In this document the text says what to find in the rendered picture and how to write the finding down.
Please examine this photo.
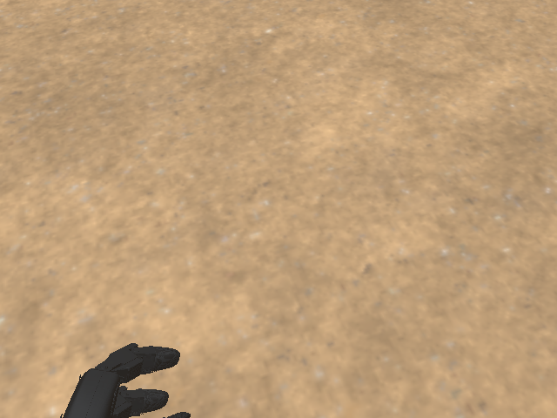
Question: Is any left robot hand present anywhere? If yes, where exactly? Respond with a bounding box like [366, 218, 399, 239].
[60, 343, 191, 418]

